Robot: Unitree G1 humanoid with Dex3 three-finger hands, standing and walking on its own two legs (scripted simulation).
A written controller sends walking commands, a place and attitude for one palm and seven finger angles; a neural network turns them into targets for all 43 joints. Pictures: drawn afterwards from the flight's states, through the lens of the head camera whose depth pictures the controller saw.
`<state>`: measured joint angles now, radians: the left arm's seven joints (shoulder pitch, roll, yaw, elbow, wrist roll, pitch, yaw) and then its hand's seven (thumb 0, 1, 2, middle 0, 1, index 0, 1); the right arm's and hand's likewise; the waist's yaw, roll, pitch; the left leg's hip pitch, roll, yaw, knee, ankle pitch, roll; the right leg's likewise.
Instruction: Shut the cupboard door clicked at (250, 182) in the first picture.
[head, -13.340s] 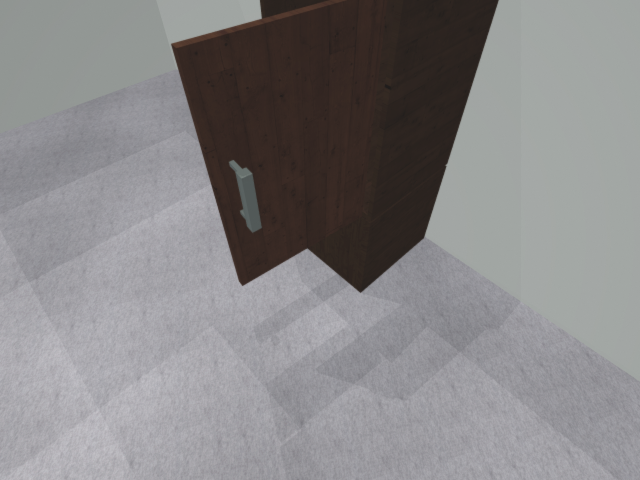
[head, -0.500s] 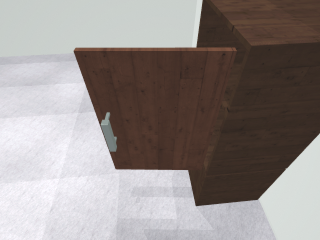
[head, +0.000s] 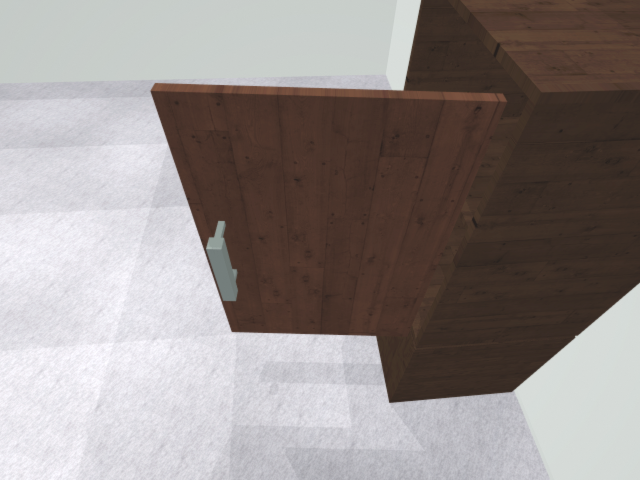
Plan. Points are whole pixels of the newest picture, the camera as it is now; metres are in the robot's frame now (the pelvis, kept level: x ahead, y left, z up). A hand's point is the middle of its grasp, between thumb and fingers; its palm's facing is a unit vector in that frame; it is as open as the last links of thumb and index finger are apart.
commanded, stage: look again from close up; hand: left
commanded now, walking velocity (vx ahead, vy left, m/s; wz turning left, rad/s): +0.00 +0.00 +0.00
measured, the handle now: (225, 261) +0.44 +0.19 -0.04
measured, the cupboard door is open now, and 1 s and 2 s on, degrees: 84 84 84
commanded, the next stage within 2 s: raise the hand and make a fist in 0.40 s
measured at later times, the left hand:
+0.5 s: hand out of the picture +0.01 +0.17 -0.17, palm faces +0.02 -0.98 -0.20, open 7.4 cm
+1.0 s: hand out of the picture +0.09 +0.18 -0.09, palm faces +0.16 -0.99 -0.03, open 5.8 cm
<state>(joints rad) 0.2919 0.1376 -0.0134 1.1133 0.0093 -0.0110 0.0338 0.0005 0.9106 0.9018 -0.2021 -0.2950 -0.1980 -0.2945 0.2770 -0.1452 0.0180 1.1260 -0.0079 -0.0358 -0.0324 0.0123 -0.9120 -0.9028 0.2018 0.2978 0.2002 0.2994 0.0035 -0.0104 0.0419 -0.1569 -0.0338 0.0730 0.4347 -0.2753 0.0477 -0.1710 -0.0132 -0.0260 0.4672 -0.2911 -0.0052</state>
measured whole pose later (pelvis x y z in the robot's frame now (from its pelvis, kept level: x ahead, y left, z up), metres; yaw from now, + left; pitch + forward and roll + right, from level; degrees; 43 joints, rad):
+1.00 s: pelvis -0.07 -0.04 -0.11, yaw +3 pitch +14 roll -1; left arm 0.48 0.21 0.17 0.14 -0.27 -0.55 -0.27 0.01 0.90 0.90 -0.49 -0.61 -0.49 -0.61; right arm 0.14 -0.29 -0.07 0.51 0.01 -0.28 -0.02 0.01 -0.90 -0.90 0.20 0.30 0.20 0.30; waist 0.04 -0.04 -0.13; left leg -0.97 0.01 -0.02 1.24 -0.51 0.00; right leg -0.93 0.00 -0.12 1.23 -0.54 -0.07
